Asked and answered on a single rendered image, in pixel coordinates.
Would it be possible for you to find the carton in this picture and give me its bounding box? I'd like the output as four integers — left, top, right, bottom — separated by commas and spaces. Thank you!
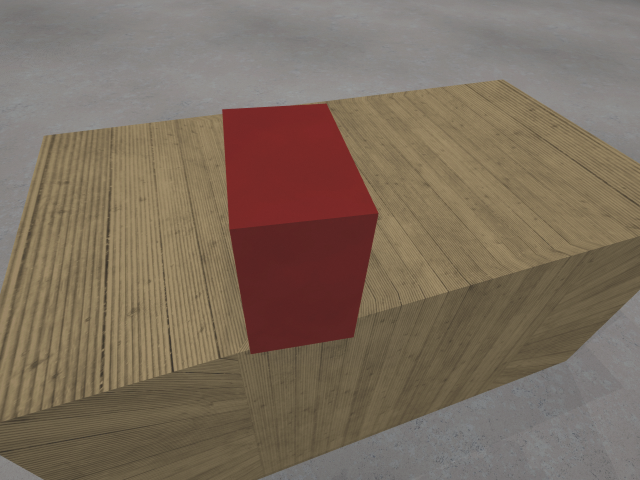
222, 104, 379, 354

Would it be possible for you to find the pedestal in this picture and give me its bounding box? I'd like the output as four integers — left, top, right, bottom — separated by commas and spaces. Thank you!
0, 80, 640, 480

